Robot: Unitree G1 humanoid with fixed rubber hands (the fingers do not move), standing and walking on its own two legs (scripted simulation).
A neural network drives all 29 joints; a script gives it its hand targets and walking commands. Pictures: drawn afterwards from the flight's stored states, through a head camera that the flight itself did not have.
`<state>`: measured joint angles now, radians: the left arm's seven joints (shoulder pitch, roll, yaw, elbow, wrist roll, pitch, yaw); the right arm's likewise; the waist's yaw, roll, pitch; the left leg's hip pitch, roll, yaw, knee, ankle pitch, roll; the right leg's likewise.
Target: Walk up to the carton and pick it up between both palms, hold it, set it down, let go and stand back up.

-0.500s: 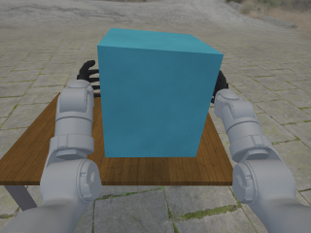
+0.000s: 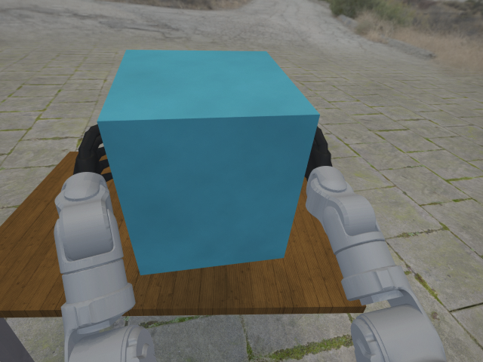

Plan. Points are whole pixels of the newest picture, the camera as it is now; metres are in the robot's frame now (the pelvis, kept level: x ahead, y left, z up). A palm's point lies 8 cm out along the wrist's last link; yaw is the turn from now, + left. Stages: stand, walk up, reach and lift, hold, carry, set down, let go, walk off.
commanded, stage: set down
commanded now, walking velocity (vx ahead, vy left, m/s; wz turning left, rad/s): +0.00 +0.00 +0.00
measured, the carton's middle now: (207, 156) +0.42 +0.04 +0.21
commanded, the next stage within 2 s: none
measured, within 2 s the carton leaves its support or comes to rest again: neither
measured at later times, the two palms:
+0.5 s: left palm (113, 203) +0.31 +0.18 +0.19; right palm (327, 196) +0.31 -0.16 +0.19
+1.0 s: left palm (125, 220) +0.33 +0.18 +0.13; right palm (321, 211) +0.33 -0.16 +0.15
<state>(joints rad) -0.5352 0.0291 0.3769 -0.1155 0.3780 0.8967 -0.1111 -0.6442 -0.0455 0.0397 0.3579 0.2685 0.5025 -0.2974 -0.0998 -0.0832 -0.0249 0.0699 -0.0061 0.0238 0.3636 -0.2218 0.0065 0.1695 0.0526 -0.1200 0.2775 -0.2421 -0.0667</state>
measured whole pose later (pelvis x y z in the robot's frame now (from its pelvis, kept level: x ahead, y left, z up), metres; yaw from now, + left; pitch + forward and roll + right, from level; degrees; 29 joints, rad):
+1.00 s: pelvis -0.03 +0.01 +0.00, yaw -1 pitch -11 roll +0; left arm -0.59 -0.03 0.35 0.47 0.36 0.48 0.00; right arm -0.65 0.01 -0.33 0.82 -0.13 0.01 -0.08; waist -0.04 -0.08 0.06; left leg 0.03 -0.03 0.04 0.32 -0.15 0.03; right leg 0.09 0.03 -0.11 0.31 -0.21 -0.05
